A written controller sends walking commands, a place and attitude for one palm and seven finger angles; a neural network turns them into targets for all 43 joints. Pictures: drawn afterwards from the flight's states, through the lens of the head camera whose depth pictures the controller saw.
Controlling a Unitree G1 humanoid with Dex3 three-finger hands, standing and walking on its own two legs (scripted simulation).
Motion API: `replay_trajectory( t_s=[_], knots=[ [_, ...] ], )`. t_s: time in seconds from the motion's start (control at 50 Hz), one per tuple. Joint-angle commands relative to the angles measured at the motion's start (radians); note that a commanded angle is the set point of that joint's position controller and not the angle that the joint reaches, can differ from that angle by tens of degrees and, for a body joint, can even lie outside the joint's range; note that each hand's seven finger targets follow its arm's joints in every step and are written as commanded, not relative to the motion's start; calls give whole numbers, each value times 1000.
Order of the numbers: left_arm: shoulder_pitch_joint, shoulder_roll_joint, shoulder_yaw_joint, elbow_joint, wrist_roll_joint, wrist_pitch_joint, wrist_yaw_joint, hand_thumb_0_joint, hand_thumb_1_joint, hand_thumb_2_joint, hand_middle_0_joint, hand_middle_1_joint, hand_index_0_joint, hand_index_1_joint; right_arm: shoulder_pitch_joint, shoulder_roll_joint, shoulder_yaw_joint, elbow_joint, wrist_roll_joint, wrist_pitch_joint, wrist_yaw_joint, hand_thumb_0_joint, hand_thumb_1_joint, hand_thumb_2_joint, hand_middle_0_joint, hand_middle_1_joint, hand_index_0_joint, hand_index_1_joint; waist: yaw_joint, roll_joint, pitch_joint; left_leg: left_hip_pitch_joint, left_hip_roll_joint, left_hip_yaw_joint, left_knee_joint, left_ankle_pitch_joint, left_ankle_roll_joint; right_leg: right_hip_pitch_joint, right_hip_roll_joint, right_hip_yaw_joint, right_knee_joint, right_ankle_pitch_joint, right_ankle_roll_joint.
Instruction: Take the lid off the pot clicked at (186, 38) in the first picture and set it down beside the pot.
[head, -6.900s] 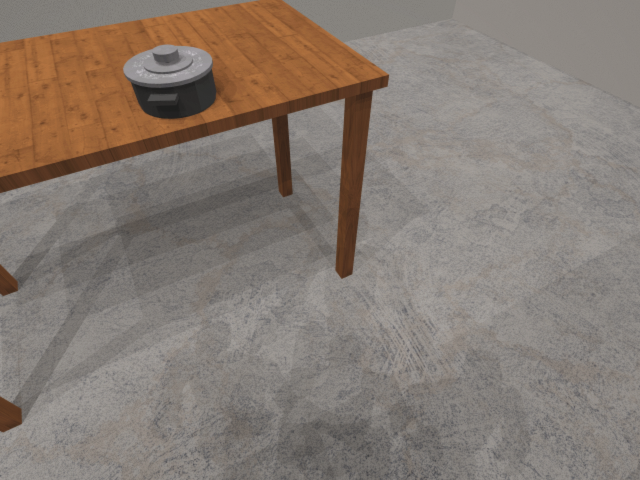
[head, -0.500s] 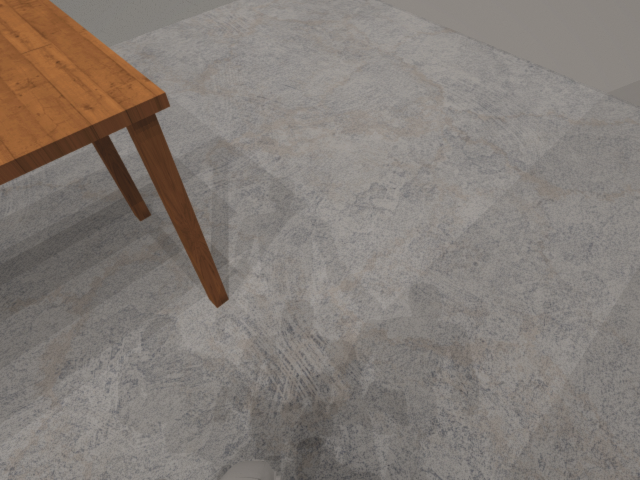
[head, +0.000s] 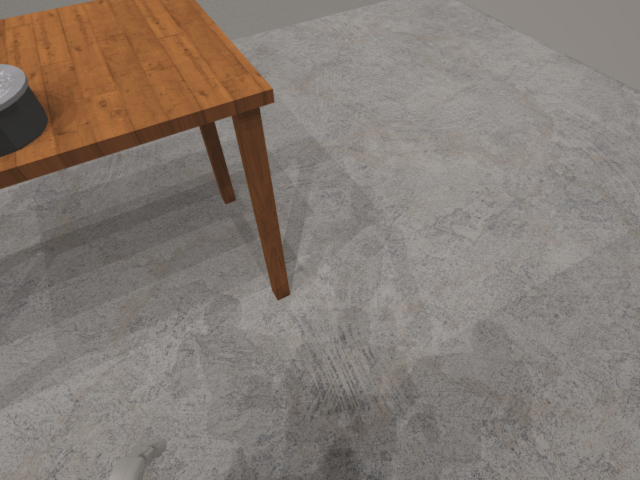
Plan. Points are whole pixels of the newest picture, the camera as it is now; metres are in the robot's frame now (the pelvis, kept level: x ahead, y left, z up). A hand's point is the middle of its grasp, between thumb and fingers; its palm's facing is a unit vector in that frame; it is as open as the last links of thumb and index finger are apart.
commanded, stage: turn to face it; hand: left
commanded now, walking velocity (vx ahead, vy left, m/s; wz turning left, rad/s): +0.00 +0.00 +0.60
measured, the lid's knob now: out of the picture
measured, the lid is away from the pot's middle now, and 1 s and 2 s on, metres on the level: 0.00 0.00 0.00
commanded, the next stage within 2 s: take the last steps up to it in 0.78 s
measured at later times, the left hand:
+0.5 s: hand out of the picture -0.04 +0.24 -0.18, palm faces +0.34 -0.91 -0.25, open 7.4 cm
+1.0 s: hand out of the picture +0.02 +0.21 -0.14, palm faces +0.45 -0.85 -0.26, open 7.4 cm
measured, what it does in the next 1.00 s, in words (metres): steps on the spot, turning left: left foot, then right foot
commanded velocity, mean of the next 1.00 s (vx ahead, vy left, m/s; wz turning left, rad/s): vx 0.04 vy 0.01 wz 0.37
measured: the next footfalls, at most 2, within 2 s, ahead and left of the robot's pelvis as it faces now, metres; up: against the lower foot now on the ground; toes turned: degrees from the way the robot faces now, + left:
left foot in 0.44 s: +0.00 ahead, +0.13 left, +0.00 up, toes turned +21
right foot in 0.90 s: +0.11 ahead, -0.07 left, +0.00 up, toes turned +21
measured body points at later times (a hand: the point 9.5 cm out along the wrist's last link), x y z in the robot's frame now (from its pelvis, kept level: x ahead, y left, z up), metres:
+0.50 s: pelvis +0.00 +0.02 -0.01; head +0.04 +0.06 +0.44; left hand -0.06 +0.29 -0.16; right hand +0.20 -0.19 -0.13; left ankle -0.04 +0.12 -0.73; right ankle +0.00 -0.12 -0.70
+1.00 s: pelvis +0.03 +0.01 +0.01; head +0.05 -0.02 +0.45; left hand +0.00 +0.26 -0.12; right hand +0.16 -0.20 -0.16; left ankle -0.05 +0.11 -0.69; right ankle +0.07 -0.08 -0.73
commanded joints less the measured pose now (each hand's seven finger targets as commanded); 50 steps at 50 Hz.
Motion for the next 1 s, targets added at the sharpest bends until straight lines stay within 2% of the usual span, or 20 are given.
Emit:
replay_trajectory(
  t_s=[0.0,0.04,0.1,0.2,0.28,0.34,0.38,0.4,0.42,0.44,0.48,0.56,0.74,0.84,0.86,0.88,0.9,0.92,0.94,0.98],
  knots=[
    [149,279,60,-57,20,-38,26,0,900,900,-200,-300,-200,-300,-36,-116,-46,-125,-1,-23,-8,0,-900,-900,200,300,200,300,69,-261,-141,-294,7,50,457,-356,-31,249,-488,392,-330,252,-213],
    [57,199,48,-69,14,-40,26,0,900,900,-200,-300,-200,-300,-47,-130,-54,-88,-9,-2,1,0,-900,-900,200,300,200,300,30,-223,-49,-283,60,31,662,-243,-31,94,-375,292,-348,141,-202],
    [1,129,28,-78,16,-46,23,0,900,900,-200,-300,-200,-300,-5,-109,-45,-49,-9,6,17,0,-900,-900,200,300,200,300,-4,-215,-26,-272,86,91,697,-106,-57,107,-270,61,-296,290,-165],
    [112,163,39,-34,22,-43,26,0,900,900,-200,-300,-200,-300,-104,-91,-31,-64,-4,11,18,0,-900,-900,200,300,200,300,53,-179,-45,-246,102,154,527,-164,-76,210,-311,0,-264,436,-198],
    [143,187,48,-7,28,-36,22,0,900,900,-200,-300,-200,-300,-147,-74,-15,-78,2,0,18,0,-900,-900,200,300,200,300,74,-235,-73,-170,98,202,329,-203,-63,240,-330,-39,-223,534,-207],
    [143,206,57,3,28,-30,19,0,900,900,-200,-300,-200,-300,-127,-72,-5,-78,6,-14,13,0,-900,-900,200,300,200,300,73,-249,-115,-83,81,241,162,-184,-42,267,-334,-66,-158,613,-195],
    [126,201,60,15,21,-24,18,0,900,900,-200,-300,-200,-300,-61,-92,-8,-64,3,-23,8,0,-900,-900,200,300,200,300,34,-207,-138,67,79,247,-42,-26,-27,208,-316,-117,-58,548,-138],
    [121,185,58,7,10,-19,14,0,900,900,-200,-300,-200,-300,5,-143,-20,-53,-2,-33,8,0,-900,-900,200,300,200,300,-8,-89,-176,236,128,189,-164,138,-3,86,-288,-155,92,432,-87],
    [124,114,46,-31,4,-14,4,0,900,900,-200,-300,-200,-300,61,-265,-50,-51,-11,-42,2,0,-900,-900,200,300,200,300,-36,242,-194,412,406,-178,-184,521,123,-223,-138,-189,328,-104,-1],
    [72,98,25,-62,14,-7,9,0,900,900,-200,-300,-200,-300,113,-312,-56,-35,-1,-30,-3,0,-900,-900,200,300,200,300,-58,262,-190,368,510,-229,-183,679,227,-283,-104,-94,452,-370,3],
    [13,102,29,-33,11,1,16,0,900,900,-200,-300,-200,-300,69,-250,-41,-34,-3,-35,-29,0,-900,-900,200,300,200,300,-43,227,-153,300,429,-178,-178,613,216,-315,-107,1,558,-252,2],
    [87,102,30,36,10,2,4,0,900,900,-200,-300,-200,-300,-38,-172,-10,-57,-1,-46,-32,0,-900,-900,200,300,200,300,25,122,-101,227,306,-12,-200,605,163,-232,-91,-7,532,-74,15],
    [22,65,12,20,7,1,9,0,900,900,-200,-300,-200,-300,13,-162,-14,-18,-9,-39,-33,0,-900,-900,200,300,200,300,0,129,-80,206,307,-83,-202,519,189,-127,-41,-23,242,-106,10],
    [109,63,12,48,2,-24,16,0,900,900,-200,-300,-200,-300,-15,-143,-15,-4,-3,-38,-33,0,-900,-900,200,300,200,300,47,92,-101,112,253,-106,-117,463,136,105,-8,-43,-109,88,-14],
    [131,83,15,61,6,-35,20,0,900,900,-200,-300,-200,-300,-7,-113,-10,2,4,-41,-30,0,-900,-900,200,300,200,300,58,40,-114,53,209,-75,-62,342,89,207,-50,-6,-222,191,-24],
    [161,152,26,71,18,-49,26,0,900,900,-200,-300,-200,-300,21,-54,2,2,13,-45,-23,0,-900,-900,200,300,200,300,61,-140,-153,-98,107,29,82,62,28,354,-233,190,-283,274,-80],
    [194,214,38,73,24,-52,23,0,900,900,-200,-300,-200,-300,7,-35,4,-21,8,-40,-22,0,-900,-900,200,300,200,300,81,-270,-116,-200,17,107,262,-322,-8,313,-422,356,-347,247,-199],
    [212,206,47,71,15,-53,21,0,900,900,-200,-300,-200,-300,-15,-83,-9,-17,-7,-20,-22,0,-900,-900,200,300,200,300,101,-289,-83,-225,60,46,420,-348,-1,213,-429,406,-407,64,-234],
    [174,179,44,70,15,-52,20,0,900,900,-200,-300,-200,-300,-27,-90,-18,-5,-10,-18,-15,0,-900,-900,200,300,200,300,82,-242,-13,-273,74,42,525,-271,2,165,-397,402,-445,-114,-234],
    [119,124,34,64,15,-64,17,0,900,900,-200,-300,-200,-300,2,-85,-22,27,-15,-22,6,0,-900,-900,200,300,200,300,43,-123,16,-288,117,71,590,-119,-6,141,-327,252,-446,-156,-195]
  ],
)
